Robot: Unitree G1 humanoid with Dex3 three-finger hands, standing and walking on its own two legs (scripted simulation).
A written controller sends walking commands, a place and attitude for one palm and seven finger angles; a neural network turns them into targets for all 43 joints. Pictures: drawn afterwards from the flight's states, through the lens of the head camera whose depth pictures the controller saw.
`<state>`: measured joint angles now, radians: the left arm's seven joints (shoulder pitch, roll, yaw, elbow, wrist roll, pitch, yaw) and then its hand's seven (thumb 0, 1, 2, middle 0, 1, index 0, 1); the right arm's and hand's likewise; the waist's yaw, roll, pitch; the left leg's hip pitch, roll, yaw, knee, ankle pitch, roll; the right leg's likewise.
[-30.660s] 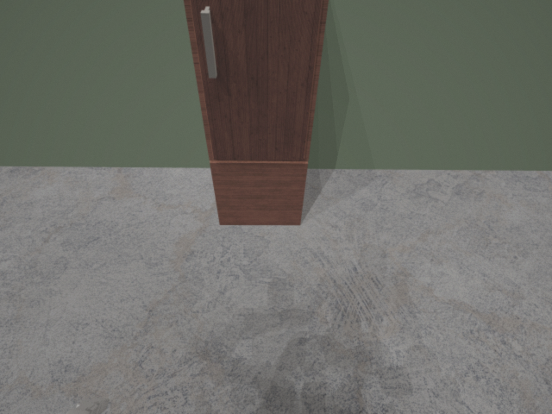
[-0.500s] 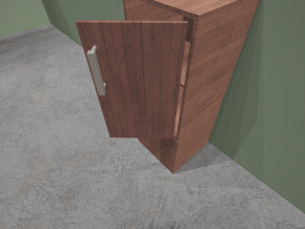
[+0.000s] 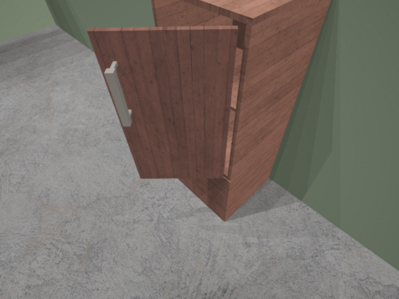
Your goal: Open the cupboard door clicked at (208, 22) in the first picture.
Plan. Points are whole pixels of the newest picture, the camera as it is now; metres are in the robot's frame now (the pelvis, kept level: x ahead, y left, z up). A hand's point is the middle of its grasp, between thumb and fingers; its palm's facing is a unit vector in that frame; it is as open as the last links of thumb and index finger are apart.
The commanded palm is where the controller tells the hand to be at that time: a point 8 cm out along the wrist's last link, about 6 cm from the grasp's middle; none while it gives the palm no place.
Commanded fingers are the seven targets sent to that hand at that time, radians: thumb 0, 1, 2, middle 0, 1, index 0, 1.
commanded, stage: look again from close up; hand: left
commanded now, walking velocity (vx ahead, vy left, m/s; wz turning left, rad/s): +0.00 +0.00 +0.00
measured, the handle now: (121, 95) +0.58 +0.24 +0.09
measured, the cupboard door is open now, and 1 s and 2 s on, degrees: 46 46 46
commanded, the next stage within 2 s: raise the hand with hooked fingers in 0.38 s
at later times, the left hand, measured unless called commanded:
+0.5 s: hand out of the picture +0.03 +0.15 -0.17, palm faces +0.02 -0.97 -0.22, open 7.3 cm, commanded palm +0.12 +0.21 -0.07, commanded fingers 0.00 0.85 0.88 -0.20 -0.33 -0.20 -0.33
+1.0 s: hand (108, 281) +0.16 +0.19 -0.03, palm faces +0.16 -0.99 -0.03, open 9.1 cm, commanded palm +0.15 +0.24 -0.01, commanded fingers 0.00 0.27 0.63 -0.25 -0.70 -0.25 -0.70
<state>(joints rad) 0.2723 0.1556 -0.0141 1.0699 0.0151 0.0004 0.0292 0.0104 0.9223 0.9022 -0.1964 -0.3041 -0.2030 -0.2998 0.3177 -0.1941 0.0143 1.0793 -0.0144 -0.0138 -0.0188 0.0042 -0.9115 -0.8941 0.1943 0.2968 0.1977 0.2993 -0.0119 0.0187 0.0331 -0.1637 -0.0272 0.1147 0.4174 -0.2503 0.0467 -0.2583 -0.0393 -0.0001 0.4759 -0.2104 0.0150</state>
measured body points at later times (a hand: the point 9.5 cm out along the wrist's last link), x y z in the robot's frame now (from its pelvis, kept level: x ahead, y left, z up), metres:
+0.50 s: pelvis +0.03 -0.03 +0.00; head +0.04 -0.03 +0.45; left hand +0.03 +0.20 -0.15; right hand +0.03 -0.25 -0.16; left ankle -0.01 +0.09 -0.74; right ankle +0.03 -0.13 -0.74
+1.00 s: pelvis -0.01 -0.04 -0.07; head +0.04 -0.01 +0.37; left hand +0.15 +0.24 -0.03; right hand +0.26 -0.25 -0.10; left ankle -0.01 +0.09 -0.74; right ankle +0.03 -0.13 -0.74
